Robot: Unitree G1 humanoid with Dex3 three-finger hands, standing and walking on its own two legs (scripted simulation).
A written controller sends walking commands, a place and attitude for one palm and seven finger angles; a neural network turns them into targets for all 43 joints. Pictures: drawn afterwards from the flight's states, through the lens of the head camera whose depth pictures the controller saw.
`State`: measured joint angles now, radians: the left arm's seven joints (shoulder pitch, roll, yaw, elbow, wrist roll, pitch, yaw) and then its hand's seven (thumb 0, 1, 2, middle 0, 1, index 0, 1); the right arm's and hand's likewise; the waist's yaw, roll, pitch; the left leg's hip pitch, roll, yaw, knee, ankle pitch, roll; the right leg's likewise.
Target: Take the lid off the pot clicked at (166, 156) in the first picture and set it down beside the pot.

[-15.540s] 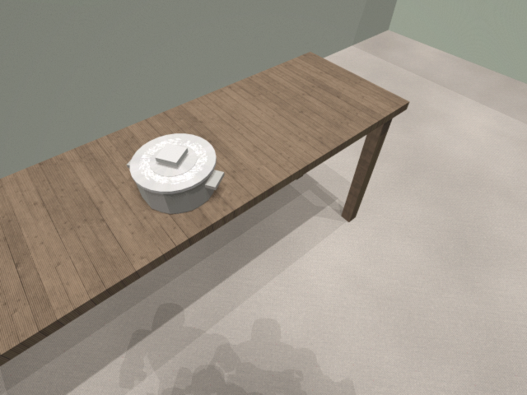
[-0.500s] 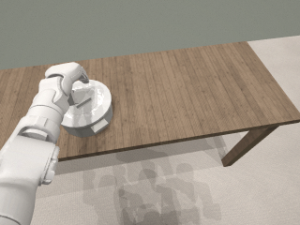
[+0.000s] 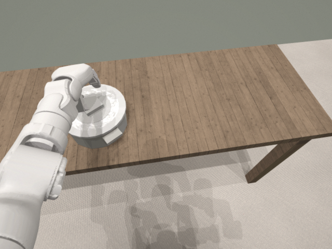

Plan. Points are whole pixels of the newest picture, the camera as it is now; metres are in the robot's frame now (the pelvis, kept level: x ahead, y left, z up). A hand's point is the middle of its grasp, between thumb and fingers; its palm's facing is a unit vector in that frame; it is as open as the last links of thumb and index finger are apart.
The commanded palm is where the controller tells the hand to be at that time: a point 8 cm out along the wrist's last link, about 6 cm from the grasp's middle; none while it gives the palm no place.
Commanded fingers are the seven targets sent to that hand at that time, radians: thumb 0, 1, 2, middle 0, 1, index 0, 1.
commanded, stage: lower the open fingers around the knob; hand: left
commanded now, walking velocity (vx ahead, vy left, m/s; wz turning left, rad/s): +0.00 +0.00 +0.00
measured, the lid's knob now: (90, 104) +0.52 +0.19 -0.01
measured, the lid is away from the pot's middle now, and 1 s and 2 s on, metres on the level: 0.00 0.00 0.01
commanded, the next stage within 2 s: close the fingers and squeeze the knob in 1.08 s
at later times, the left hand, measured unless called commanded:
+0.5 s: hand (87, 103) +0.48 +0.18 +0.04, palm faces -0.41 -0.08 -0.91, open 10.1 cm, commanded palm +0.50 +0.19 +0.10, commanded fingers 0.00 -0.23 1.26 -0.81 -0.08 -0.81 -0.08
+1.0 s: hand (87, 105) +0.49 +0.19 +0.02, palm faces -0.42 -0.07 -0.91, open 10.1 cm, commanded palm +0.51 +0.19 +0.07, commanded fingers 0.00 -0.23 1.26 -0.81 -0.08 -0.81 -0.08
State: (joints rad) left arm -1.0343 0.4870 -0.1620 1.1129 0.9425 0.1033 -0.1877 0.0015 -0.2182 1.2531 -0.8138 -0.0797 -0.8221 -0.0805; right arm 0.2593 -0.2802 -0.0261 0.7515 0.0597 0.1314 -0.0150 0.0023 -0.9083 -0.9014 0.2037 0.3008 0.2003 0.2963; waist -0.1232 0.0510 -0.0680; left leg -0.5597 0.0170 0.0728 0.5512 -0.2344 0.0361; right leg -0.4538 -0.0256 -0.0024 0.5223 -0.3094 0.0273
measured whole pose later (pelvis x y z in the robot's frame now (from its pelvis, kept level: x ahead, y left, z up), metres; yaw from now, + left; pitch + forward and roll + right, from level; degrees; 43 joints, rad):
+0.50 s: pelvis +0.00 -0.01 +0.00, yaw +0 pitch +15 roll -1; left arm -1.03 0.47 -0.17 1.17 0.95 0.11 -0.14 0.00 -0.22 1.25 -0.81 -0.08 -0.82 -0.08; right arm 0.27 -0.28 -0.03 0.76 0.06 0.14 -0.02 0.00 -0.91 -0.90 0.20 0.30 0.20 0.30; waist -0.14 0.05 -0.07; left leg -0.59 0.03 0.07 0.57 -0.24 0.03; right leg -0.49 -0.02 0.00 0.55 -0.32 0.02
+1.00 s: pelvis -0.01 -0.01 -0.01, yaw +0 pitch +18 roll -1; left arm -1.04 0.51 -0.15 1.19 0.98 0.08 -0.13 0.00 -0.22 1.25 -0.84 -0.10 -0.82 -0.08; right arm 0.31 -0.28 -0.03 0.77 0.05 0.15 -0.01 0.00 -0.91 -0.90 0.20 0.30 0.20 0.30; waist -0.16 0.05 -0.08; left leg -0.69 0.04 0.06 0.65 -0.27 0.03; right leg -0.58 -0.01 -0.01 0.61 -0.34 0.02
